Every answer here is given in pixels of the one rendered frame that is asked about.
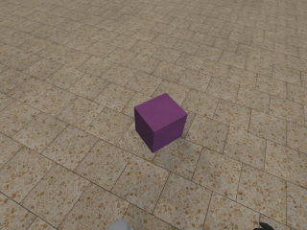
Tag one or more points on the carton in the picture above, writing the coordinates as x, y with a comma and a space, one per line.
159, 121

